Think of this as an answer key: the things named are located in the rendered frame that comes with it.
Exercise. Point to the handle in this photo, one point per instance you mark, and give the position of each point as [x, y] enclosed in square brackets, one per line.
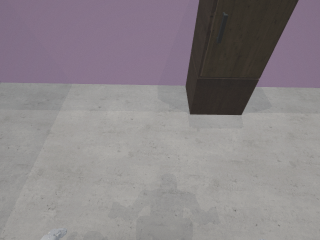
[222, 28]

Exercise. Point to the cupboard door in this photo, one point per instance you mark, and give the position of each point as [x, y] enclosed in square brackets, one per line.
[251, 32]

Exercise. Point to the left robot hand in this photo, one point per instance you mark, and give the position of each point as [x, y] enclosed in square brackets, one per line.
[55, 234]

